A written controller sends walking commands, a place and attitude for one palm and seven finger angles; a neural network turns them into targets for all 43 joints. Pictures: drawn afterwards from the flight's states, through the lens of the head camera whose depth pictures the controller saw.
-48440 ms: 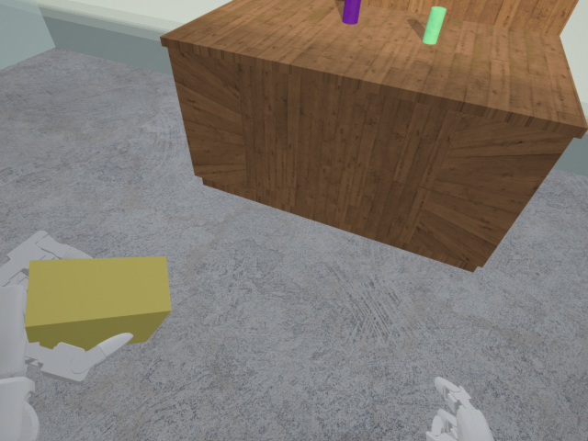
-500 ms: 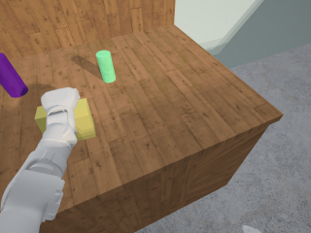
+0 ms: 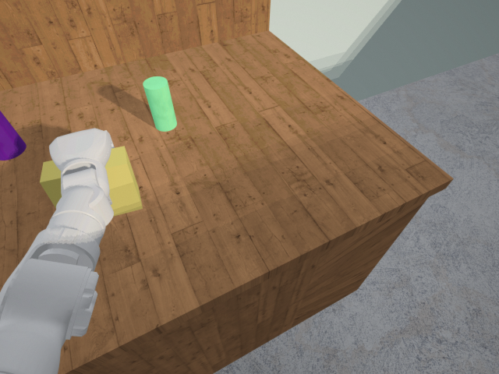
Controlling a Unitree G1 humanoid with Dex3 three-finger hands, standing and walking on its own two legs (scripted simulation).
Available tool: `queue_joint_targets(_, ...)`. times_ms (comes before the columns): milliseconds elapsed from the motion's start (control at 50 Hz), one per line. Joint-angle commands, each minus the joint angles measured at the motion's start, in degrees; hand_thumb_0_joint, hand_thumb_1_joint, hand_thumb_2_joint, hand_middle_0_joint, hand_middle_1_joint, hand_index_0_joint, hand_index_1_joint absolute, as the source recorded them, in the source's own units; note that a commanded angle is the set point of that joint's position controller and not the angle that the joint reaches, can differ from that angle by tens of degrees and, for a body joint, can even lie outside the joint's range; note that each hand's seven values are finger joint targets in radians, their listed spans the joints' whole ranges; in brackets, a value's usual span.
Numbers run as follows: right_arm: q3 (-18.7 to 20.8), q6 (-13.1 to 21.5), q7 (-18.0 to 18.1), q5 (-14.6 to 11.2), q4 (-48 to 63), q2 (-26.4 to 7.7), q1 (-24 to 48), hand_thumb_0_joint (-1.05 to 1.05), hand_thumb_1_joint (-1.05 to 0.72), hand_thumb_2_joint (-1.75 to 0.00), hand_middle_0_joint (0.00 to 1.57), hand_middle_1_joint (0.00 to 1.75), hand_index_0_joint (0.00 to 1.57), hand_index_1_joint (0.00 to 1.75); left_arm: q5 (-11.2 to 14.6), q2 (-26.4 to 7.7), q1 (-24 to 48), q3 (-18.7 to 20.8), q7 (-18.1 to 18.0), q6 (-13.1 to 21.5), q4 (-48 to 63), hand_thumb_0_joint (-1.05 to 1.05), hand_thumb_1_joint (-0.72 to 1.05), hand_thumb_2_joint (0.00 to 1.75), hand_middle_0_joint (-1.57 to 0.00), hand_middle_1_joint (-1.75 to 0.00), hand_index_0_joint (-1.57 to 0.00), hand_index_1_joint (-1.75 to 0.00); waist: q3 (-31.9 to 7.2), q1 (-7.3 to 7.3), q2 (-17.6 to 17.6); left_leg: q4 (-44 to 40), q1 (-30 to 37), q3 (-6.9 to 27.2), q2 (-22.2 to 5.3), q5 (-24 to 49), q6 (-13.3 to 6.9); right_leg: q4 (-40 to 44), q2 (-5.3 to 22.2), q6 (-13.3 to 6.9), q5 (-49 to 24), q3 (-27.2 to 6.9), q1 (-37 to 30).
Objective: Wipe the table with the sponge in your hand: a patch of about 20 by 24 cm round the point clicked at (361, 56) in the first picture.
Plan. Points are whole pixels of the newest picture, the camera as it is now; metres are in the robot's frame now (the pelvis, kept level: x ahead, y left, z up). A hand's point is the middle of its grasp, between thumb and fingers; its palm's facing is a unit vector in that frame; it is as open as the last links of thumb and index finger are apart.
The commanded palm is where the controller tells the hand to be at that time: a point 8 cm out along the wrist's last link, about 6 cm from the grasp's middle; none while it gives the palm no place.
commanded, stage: slide back across to the first lane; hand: left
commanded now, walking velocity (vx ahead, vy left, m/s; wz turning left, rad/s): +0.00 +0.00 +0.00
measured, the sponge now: (99, 194) +0.43 +0.29 +0.03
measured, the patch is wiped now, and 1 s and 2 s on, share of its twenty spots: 1.00 1.00 1.00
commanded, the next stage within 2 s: wipe back along the first lane in 0.52 s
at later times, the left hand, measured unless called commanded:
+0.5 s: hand (49, 188) +0.40 +0.34 +0.08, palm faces -0.10 -0.03 -0.99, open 10.0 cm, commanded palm +0.38 +0.33 +0.13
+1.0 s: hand (45, 206) +0.37 +0.34 +0.08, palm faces -0.06 -0.04 -1.00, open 10.0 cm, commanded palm +0.34 +0.32 +0.11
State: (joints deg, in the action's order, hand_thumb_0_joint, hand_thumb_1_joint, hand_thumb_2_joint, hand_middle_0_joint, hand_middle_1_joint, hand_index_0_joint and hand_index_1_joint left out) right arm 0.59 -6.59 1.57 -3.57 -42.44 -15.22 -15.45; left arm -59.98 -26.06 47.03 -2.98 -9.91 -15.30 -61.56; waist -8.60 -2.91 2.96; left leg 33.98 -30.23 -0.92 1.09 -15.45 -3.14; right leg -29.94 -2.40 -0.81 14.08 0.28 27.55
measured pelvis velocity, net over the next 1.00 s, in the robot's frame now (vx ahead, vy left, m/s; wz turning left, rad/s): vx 0.02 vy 0.00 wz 0.03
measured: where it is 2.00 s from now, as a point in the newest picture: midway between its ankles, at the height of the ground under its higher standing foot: outside the picture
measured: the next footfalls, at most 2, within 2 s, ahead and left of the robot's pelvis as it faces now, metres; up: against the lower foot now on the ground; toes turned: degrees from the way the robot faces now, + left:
none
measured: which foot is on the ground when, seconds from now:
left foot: down 0.00-1.00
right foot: down 0.00-1.00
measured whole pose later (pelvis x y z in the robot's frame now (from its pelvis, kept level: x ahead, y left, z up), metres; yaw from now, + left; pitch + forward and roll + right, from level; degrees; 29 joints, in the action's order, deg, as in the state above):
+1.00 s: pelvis +0.02 +0.00 +0.01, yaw +2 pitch +6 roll -2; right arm -0.4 -8.7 1.9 -4.6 -39.4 -16.2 -10.2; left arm -57.2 -28.6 26.0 -1.2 -4.7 -15.5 -37.2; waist -6.1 1.5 3.3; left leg 29.7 -20.6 0.4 2.4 -15.4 -3.6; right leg -25.3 -1.3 -0.5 14.4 1.3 17.2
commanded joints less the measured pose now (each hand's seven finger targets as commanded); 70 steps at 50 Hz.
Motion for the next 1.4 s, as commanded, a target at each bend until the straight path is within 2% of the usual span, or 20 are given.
queue_joint_targets(0, 2.48, 1.81, 0.30, -0.14, 6.99, -9.16, 2.10, 0.00, -0.90, -0.90, 0.20, 0.30, 0.20, 0.30, -1.50, -18.44, 18.01, 3.67, -2.18, -1.58, 7.93, 0.00, 0.10, 1.30, -1.20, -1.60, -1.20, -1.60, -14.70, 1.27, -2.78, -4.43, 11.12, 3.25, -0.59, 12.51, 0.40, 3.99, -0.40, -2.29, -10.94, 0.18, -8.27)
queue_joint_targets(80, 2.17, 1.84, 0.46, -0.33, 7.62, -9.31, 3.44, 0.00, -0.90, -0.90, 0.20, 0.30, 0.20, 0.30, -2.11, -23.07, 16.99, 6.14, -1.61, -1.98, 10.44, 0.00, 0.10, 1.30, -1.20, -1.60, -1.20, -1.60, -15.21, 2.66, -1.05, -5.31, 11.91, 3.24, -0.09, 13.69, 0.28, 4.43, -0.17, -2.50, -11.77, -0.03, -11.40)
queue_joint_targets(140, 1.89, 2.05, 0.59, -0.58, 8.25, -9.01, 4.71, 0.00, -0.90, -0.90, 0.20, 0.30, 0.20, 0.30, -1.77, -21.73, 17.41, 4.82, -0.13, -1.73, 11.94, 0.00, 0.10, 1.30, -1.20, -1.60, -1.20, -1.60, -13.74, 2.39, 0.11, -6.33, 12.99, 3.43, -0.19, 13.49, 0.21, 5.32, 0.00, -2.67, -11.08, 0.02, -11.19)
queue_joint_targets(160, 2.05, 1.95, 0.59, -0.46, 7.86, -9.48, 4.00, 0.00, -0.90, -0.90, 0.20, 0.30, 0.20, 0.30, -2.18, -23.33, 15.42, 5.74, 0.33, -1.70, 11.07, 0.00, 0.10, 1.30, -1.20, -1.60, -1.20, -1.60, -13.72, 2.83, -0.17, -6.09, 13.40, 3.42, -0.14, 13.86, 0.23, 5.20, -0.11, -2.72, -11.22, 0.20, -11.60)
queue_joint_targets(240, 2.40, 2.19, 1.03, -0.60, 9.32, -9.20, 4.53, 0.00, -0.90, -0.90, 0.20, 0.30, 0.20, 0.30, -0.61, -21.83, 12.53, 5.50, 3.05, 1.27, 16.62, 0.00, 0.10, 1.30, -1.20, -1.60, -1.20, -1.60, -16.23, 2.74, -0.78, -5.82, 15.98, 3.34, -0.19, 18.10, 0.00, 5.71, 0.16, -2.77, -16.54, -0.27, -14.24)
queue_joint_targets(300, 2.40, 1.83, 1.09, -0.66, 9.04, -9.47, 4.11, 0.00, -0.90, -0.90, 0.20, 0.30, 0.20, 0.30, -1.25, -20.07, 10.90, 3.51, 4.27, 2.43, 17.68, 0.00, 0.10, 1.30, -1.20, -1.60, -1.20, -1.60, -11.98, 1.84, 0.07, -5.84, 17.37, 3.80, -0.34, 18.08, 0.04, 6.30, -0.18, -2.90, -14.92, 0.33, -10.67)
queue_joint_targets(340, 2.56, 2.09, 1.21, -0.71, 9.39, -9.08, 4.72, 0.00, -0.90, -0.90, 0.20, 0.30, 0.20, 0.30, -0.72, -18.90, 11.63, 3.19, 4.81, 3.86, 20.85, 0.00, 0.10, 1.30, -1.20, -1.60, -1.20, -1.60, -12.33, 1.90, 1.87, -5.91, 19.24, 4.37, -0.65, 20.50, 0.26, 6.17, -0.19, -3.28, -14.98, 0.49, -9.81)
queue_joint_targets(420, 2.63, 1.47, 1.33, -0.63, 8.80, -9.58, 4.76, 0.00, -0.90, -0.90, 0.20, 0.30, 0.20, 0.30, -0.58, -20.61, 10.56, 4.40, 4.75, 4.50, 21.85, 0.00, 0.10, 1.30, -1.20, -1.60, -1.20, -1.60, -11.71, 1.77, 0.85, -5.68, 19.85, 4.44, -0.62, 20.30, 0.47, 6.26, -0.28, -3.36, -14.73, 0.70, -9.36)
queue_joint_targets(580, 2.63, 0.76, 1.04, -0.09, 8.69, -9.86, 5.00, 0.00, -0.90, -0.90, 0.20, 0.30, 0.20, 0.30, -1.55, -24.41, 7.58, 8.08, 4.14, 5.30, 22.39, 0.00, 0.10, 1.30, -1.20, -1.60, -1.20, -1.60, -15.33, 3.48, 2.03, -4.74, 20.55, 4.58, -0.57, 26.69, 1.11, 4.83, -0.17, -3.77, -18.85, 0.84, -11.54)
queue_joint_targets(740, 2.95, 0.67, -0.03, -0.43, 11.14, -9.24, 8.38, 0.00, -0.90, -0.90, 0.20, 0.30, 0.20, 0.30, 1.41, -16.93, -4.73, 6.18, 3.97, 3.20, 30.23, 0.00, 0.10, 1.30, -1.20, -1.60, -1.20, -1.60, -15.76, 4.90, 0.71, -4.44, 21.88, 4.81, -1.06, 32.06, 1.10, 4.90, -0.13, -3.35, -22.10, 0.86, -13.46)
queue_joint_targets(820, 2.24, 0.26, 0.12, -0.74, 11.06, -9.70, 9.39, 0.00, -0.90, -0.90, 0.20, 0.30, 0.20, 0.30, 2.21, -16.84, -8.09, 5.40, 4.57, 0.35, 29.63, 0.00, 0.10, 1.30, -1.20, -1.60, -1.20, -1.60, -10.77, 4.42, -3.07, -5.97, 17.96, 4.02, -0.21, 22.72, 0.41, 6.01, -0.04, -3.07, -19.47, 0.90, -14.61)
queue_joint_targets(840, 2.01, 0.22, 0.31, -0.75, 10.85, -9.89, 10.11, 0.00, -0.90, -0.90, 0.20, 0.30, 0.20, 0.30, 2.00, -18.21, -6.64, 6.37, 4.74, 0.19, 30.56, 0.00, 0.10, 1.30, -1.20, -1.60, -1.20, -1.60, -10.19, 4.48, -2.16, -6.56, 17.93, 4.27, -0.28, 22.15, 0.35, 6.13, 0.06, -3.41, -18.79, 0.69, -14.68)
queue_joint_targets(900, 1.68, 0.35, 0.58, -0.82, 10.90, -9.45, 10.09, 0.00, -0.90, -0.90, 0.20, 0.30, 0.20, 0.30, 0.83, -15.77, -6.52, 3.29, 5.53, -0.81, 29.48, 0.00, 0.10, 1.30, -1.20, -1.60, -1.20, -1.60, -8.09, 4.16, -0.97, -7.09, 17.86, 4.30, -0.03, 18.60, 0.27, 6.62, -0.02, -3.50, -14.44, 1.10, -12.90)
queue_joint_targets(940, 1.66, 0.49, 0.70, -0.83, 10.96, -9.57, 10.58, 0.00, -0.90, -0.90, 0.20, 0.30, 0.20, 0.30, 0.93, -16.90, -7.01, 4.56, 5.99, -0.25, 30.28, 0.00, 0.10, 1.30, -1.20, -1.60, -1.20, -1.60, -8.43, 4.61, 0.06, -7.44, 18.42, 4.80, -0.25, 18.62, 0.53, 6.67, -0.03, -3.89, -13.39, 0.99, -13.03)
queue_joint_targets(1020, 1.71, 0.82, 0.47, -0.83, 11.98, -8.82, 10.84, 0.00, -0.90, -0.90, 0.20, 0.30, 0.20, 0.30, 1.25, -11.01, -10.26, 0.42, 6.36, -0.05, 31.12, 0.00, 0.10, 1.30, -1.20, -1.60, -1.20, -1.60, -7.74, 4.49, -0.57, -6.96, 19.19, 5.16, -0.38, 17.30, 0.56, 6.51, -0.35, -3.86, -11.28, 1.38, -11.06)
queue_joint_targets(1080, 1.54, 0.80, 0.72, -0.91, 12.09, -8.96, 11.10, 0.00, -0.90, -0.90, 0.20, 0.30, 0.20, 0.30, 1.85, -10.96, -10.20, 0.72, 6.26, -0.12, 30.55, 0.00, 0.10, 1.30, -1.20, -1.60, -1.20, -1.60, -6.87, 4.30, -2.38, -7.36, 17.93, 5.15, -0.40, 15.02, 0.54, 6.62, -0.29, -3.75, -10.08, 1.41, -10.87)
queue_joint_targets(1140, 1.70, 1.01, 0.59, -0.79, 12.40, -9.05, 11.75, 0.00, -0.90, -0.90, 0.20, 0.30, 0.20, 0.30, 1.98, -11.70, -11.58, 1.83, 6.01, -0.18, 33.21, 0.00, 0.10, 1.30, -1.20, -1.60, -1.20, -1.60, -8.32, 4.95, -0.92, -7.11, 18.69, 5.07, -0.45, 16.58, 0.65, 6.15, -0.17, -3.97, -11.52, 1.18, -12.08)
queue_joint_targets(1180, 1.47, 1.07, 0.43, -0.85, 12.85, -8.61, 12.29, 0.00, -0.90, -0.90, 0.20, 0.30, 0.20, 0.30, 1.94, -9.01, -13.77, -0.19, 6.00, -0.76, 34.07, 0.00, 0.10, 1.30, -1.20, -1.60, -1.20, -1.60, -8.03, 4.91, -2.04, -6.86, 18.80, 5.23, -0.35, 16.92, 0.59, 6.09, -0.29, -3.82, -11.69, 1.36, -11.88)
queue_joint_targets(1240, 1.48, 1.10, 0.38, -0.83, 13.05, -8.88, 13.20, 0.00, -0.90, -0.90, 0.20, 0.30, 0.20, 0.30, 2.80, -10.28, -14.87, 1.40, 5.89, -1.64, 36.59, 0.00, 0.10, 1.30, -1.20, -1.60, -1.20, -1.60, -7.46, 5.30, -1.73, -7.14, 18.59, 5.05, -0.37, 16.89, 0.50, 6.25, -0.19, -3.90, -12.58, 1.11, -12.98)
queue_joint_targets(1380, 0.83, 1.59, 0.23, -0.86, 13.99, -8.19, 15.11, 0.00, -0.90, -0.90, 0.20, 0.30, 0.20, 0.30, 3.83, -7.35, -21.52, -0.32, 6.54, -3.79, 41.69, 0.00, 0.10, 1.30, -1.20, -1.60, -1.20, -1.60, -6.65, 5.74, -2.99, -7.28, 18.76, 4.97, -0.17, 17.64, 0.29, 6.22, -0.14, -3.55, -14.06, 1.30, -14.75)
